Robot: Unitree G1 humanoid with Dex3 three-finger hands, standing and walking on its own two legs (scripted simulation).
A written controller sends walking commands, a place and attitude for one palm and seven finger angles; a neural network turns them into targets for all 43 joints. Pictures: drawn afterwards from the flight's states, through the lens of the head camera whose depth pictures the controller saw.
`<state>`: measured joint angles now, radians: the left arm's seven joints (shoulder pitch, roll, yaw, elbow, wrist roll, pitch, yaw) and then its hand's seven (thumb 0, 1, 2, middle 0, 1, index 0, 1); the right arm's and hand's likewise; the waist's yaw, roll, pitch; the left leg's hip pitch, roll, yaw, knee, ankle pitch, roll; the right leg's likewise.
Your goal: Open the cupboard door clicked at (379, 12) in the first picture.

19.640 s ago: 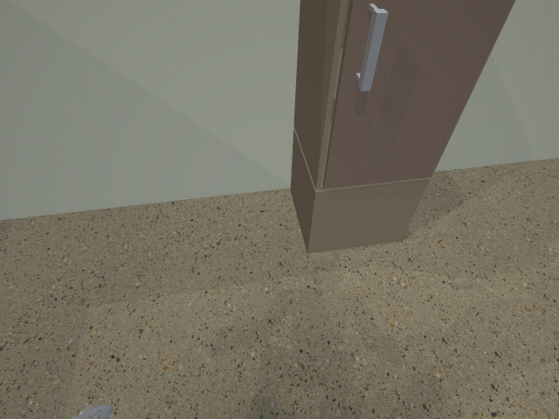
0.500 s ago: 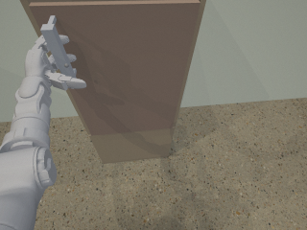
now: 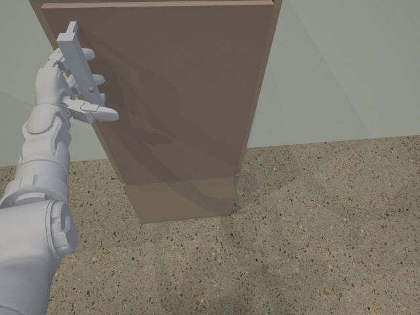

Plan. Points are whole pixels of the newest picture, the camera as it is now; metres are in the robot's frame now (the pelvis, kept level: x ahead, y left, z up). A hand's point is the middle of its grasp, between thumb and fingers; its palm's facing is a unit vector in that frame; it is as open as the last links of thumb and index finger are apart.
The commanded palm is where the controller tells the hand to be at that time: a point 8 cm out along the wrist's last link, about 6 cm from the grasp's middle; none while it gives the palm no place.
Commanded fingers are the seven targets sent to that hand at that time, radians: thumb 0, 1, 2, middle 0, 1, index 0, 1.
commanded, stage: close the thumb around the handle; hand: left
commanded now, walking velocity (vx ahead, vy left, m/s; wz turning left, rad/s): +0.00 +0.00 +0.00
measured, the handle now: (87, 74) +0.54 +0.22 +0.15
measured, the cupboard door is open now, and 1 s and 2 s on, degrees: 0 1 31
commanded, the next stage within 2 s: pull the door open along its arc in 0.70 s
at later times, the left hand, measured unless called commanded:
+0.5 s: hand (88, 90) +0.48 +0.20 +0.16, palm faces +0.07 -1.00 +0.03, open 7.7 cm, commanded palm +0.45 +0.25 +0.16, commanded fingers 0.00 0.90 0.90 -0.40 -1.35 -0.40 -1.35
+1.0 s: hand (93, 92) +0.48 +0.19 +0.16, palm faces +0.07 -1.00 +0.01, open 6.1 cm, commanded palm +0.43 +0.24 +0.16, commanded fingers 0.00 0.90 0.90 -0.40 -1.35 -0.40 -1.35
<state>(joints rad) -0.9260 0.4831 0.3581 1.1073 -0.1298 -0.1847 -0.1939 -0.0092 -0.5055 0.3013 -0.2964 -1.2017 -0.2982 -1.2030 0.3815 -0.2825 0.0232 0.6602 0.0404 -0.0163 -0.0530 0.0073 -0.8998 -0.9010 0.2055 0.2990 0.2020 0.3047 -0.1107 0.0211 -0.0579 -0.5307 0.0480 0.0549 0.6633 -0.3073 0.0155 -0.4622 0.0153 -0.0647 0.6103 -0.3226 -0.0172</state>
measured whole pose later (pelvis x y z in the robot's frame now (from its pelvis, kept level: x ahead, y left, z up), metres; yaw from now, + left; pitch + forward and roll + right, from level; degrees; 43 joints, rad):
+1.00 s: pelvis +0.00 +0.00 +0.00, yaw -1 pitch +9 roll -1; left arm -0.85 0.45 0.35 1.02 -0.15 -0.17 -0.17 0.00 0.68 0.81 -0.33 -1.35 -0.33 -1.33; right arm 0.41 -0.28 0.02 0.66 0.04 -0.02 -0.05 0.01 -0.90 -0.90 0.21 0.30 0.20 0.30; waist -0.11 0.03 -0.07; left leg -0.51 0.05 0.07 0.66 -0.30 0.02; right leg -0.46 0.02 -0.04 0.61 -0.31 -0.01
